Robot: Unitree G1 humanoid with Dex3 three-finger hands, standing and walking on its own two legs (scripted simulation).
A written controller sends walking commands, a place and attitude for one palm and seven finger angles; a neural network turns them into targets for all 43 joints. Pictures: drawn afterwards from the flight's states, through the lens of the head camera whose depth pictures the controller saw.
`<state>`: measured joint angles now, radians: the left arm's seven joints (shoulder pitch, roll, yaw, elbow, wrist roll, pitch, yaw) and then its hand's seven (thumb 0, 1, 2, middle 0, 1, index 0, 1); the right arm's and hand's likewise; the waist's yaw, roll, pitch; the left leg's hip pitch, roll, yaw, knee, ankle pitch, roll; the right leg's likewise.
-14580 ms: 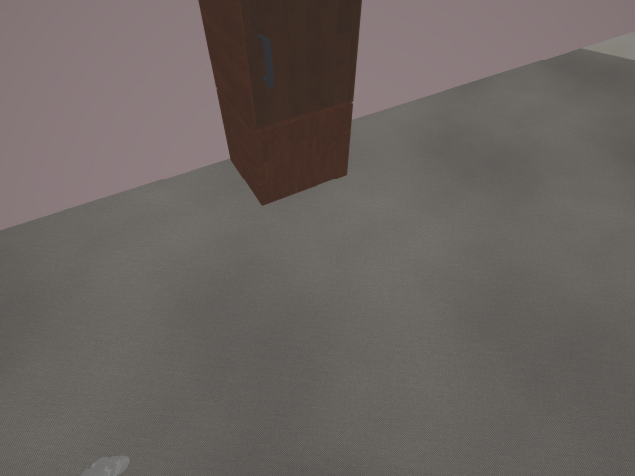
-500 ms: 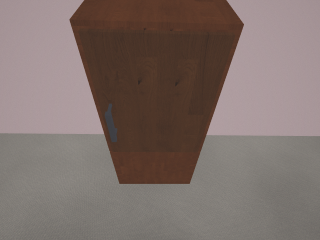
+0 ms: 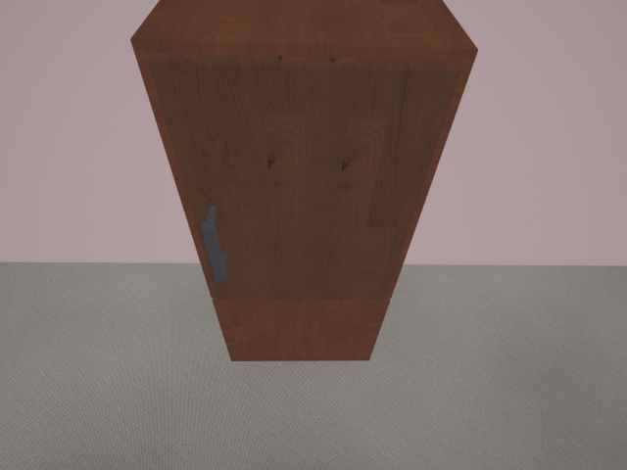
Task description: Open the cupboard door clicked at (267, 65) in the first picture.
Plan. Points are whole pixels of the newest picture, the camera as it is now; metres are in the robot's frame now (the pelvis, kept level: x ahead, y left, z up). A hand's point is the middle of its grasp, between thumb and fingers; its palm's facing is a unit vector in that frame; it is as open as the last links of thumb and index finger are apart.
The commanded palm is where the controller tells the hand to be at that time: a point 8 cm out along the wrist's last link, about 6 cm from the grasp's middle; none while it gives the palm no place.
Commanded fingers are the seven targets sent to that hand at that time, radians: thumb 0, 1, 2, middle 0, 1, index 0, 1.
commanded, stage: look again from close up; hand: left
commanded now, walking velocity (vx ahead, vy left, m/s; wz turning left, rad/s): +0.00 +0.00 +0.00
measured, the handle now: (216, 244) +0.52 +0.22 -0.10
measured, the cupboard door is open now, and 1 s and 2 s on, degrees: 0 0 0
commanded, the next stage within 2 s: raise the hand with hooked fingers in 0.26 s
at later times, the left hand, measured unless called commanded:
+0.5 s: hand out of the picture +0.09 +0.19 -0.11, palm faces +0.22 -0.94 -0.26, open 7.3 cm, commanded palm +0.11 +0.21 -0.08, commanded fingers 0.00 0.71 0.82 -0.21 -0.42 -0.21 -0.42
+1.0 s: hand (182, 441) +0.17 +0.18 -0.08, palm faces +0.13 -0.99 -0.08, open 9.9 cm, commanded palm +0.15 +0.24 -0.08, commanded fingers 0.00 0.13 0.57 -0.25 -0.80 -0.25 -0.80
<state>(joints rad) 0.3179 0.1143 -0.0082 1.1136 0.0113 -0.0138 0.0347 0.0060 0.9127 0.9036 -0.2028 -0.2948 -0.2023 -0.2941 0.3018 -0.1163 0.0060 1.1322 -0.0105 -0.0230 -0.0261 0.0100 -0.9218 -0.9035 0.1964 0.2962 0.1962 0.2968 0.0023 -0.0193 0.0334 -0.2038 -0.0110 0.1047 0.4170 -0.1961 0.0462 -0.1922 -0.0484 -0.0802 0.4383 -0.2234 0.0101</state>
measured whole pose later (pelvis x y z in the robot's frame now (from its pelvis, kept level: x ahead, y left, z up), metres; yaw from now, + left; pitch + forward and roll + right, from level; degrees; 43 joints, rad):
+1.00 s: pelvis -0.02 -0.04 -0.13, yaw +3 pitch +18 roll -3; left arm 0.42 0.23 0.22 0.02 -0.31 -0.55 -0.33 0.01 0.35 0.67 -0.24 -0.65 -0.24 -0.65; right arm 0.10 -0.21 0.00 0.55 0.01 -0.21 -0.04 0.01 -0.91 -0.90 0.20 0.30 0.20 0.30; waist 0.06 0.01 -0.14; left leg -1.09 0.06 -0.04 1.33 -0.55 -0.02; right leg -1.01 -0.02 -0.17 1.29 -0.60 -0.07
